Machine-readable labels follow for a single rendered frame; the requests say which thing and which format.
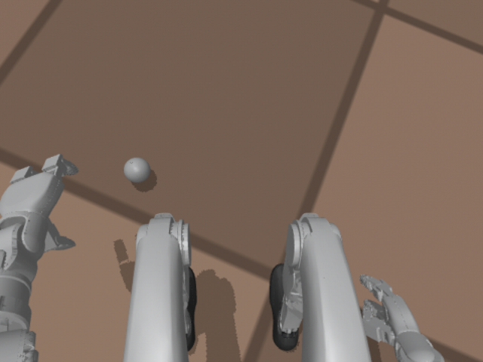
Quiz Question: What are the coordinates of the left robot hand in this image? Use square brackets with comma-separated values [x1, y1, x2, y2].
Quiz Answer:
[0, 154, 78, 253]

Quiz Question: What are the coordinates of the right robot hand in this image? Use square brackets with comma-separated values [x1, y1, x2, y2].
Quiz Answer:
[359, 275, 420, 347]

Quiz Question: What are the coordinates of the right robot foot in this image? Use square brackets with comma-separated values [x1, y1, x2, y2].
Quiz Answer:
[269, 263, 299, 351]

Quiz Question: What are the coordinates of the left robot arm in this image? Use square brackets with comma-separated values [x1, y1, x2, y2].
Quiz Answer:
[0, 211, 48, 362]

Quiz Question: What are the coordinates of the ball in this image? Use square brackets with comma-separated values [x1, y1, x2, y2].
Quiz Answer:
[124, 158, 150, 183]

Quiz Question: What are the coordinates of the right robot arm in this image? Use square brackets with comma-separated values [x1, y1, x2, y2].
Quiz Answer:
[394, 331, 445, 362]

